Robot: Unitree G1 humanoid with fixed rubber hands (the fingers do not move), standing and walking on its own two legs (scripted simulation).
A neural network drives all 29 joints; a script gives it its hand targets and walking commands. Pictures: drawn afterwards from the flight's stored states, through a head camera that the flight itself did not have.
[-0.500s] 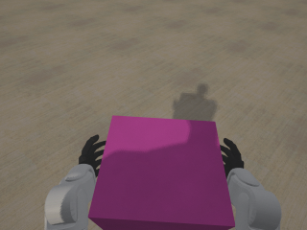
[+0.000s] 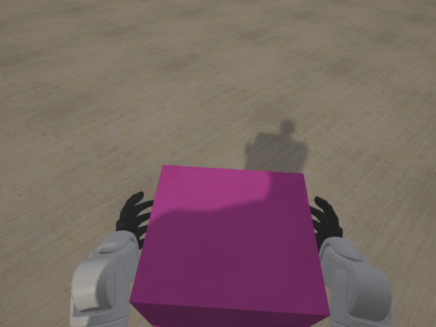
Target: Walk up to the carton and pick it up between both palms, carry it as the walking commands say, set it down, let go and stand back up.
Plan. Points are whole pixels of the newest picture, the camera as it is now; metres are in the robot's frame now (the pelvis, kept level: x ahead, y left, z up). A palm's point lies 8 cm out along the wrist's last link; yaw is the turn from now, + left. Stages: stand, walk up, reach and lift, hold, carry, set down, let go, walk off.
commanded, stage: carry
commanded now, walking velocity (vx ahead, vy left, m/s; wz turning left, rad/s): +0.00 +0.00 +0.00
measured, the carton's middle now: (226, 261) +0.24 +0.00 +0.01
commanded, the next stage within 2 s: none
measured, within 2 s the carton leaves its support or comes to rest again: neither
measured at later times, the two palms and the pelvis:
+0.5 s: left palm (131, 237) +0.25 +0.16 +0.06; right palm (322, 244) +0.25 -0.16 +0.06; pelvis +0.00 +0.00 +0.00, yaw +0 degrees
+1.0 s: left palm (139, 236) +0.26 +0.15 +0.05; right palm (327, 244) +0.26 -0.17 +0.06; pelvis +0.00 +0.00 +0.00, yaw +0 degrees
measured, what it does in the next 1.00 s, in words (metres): stands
